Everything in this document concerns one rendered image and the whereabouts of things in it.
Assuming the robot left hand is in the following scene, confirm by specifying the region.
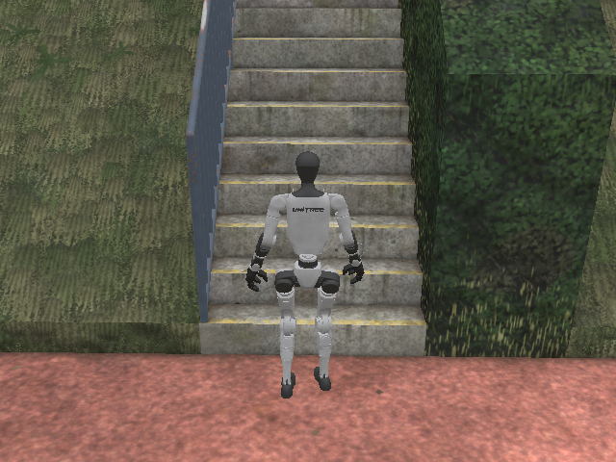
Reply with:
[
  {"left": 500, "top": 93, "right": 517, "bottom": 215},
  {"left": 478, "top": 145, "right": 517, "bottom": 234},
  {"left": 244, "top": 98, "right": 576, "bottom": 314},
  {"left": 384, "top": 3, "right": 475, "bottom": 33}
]
[{"left": 245, "top": 268, "right": 268, "bottom": 292}]

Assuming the left robot upper arm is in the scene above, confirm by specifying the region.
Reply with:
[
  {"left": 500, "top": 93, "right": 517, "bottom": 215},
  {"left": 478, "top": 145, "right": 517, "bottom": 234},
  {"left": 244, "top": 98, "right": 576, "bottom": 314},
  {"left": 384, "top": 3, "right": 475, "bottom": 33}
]
[{"left": 261, "top": 193, "right": 288, "bottom": 247}]

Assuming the robot left shin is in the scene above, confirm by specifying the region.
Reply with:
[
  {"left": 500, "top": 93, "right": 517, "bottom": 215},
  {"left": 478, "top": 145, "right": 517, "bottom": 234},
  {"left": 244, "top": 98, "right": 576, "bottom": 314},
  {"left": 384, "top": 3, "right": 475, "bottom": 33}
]
[{"left": 280, "top": 319, "right": 295, "bottom": 385}]

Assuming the robot right forearm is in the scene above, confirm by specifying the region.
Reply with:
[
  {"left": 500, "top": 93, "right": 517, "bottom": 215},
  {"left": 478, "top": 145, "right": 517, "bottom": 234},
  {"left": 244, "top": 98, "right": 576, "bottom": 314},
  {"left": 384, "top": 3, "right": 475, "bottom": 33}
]
[{"left": 344, "top": 230, "right": 362, "bottom": 267}]

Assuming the right robot upper arm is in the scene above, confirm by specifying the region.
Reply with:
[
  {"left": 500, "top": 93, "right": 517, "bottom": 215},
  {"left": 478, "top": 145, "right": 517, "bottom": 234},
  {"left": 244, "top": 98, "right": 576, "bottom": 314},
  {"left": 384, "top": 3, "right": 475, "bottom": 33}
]
[{"left": 328, "top": 193, "right": 354, "bottom": 245}]

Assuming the robot left forearm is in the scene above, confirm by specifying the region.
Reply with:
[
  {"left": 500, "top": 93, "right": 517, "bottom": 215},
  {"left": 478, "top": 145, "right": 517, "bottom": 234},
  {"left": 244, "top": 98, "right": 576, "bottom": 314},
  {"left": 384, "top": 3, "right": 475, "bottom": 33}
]
[{"left": 249, "top": 232, "right": 270, "bottom": 271}]

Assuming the robot right foot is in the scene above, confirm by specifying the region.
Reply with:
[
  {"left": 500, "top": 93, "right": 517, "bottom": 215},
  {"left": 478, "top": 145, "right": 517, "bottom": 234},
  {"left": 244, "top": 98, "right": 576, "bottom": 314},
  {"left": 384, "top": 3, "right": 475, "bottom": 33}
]
[{"left": 314, "top": 367, "right": 331, "bottom": 391}]

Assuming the robot right hand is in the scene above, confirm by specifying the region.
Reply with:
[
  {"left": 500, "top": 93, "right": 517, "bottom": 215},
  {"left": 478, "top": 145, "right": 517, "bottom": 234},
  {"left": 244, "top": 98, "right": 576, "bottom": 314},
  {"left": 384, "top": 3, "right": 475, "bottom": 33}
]
[{"left": 343, "top": 262, "right": 364, "bottom": 284}]

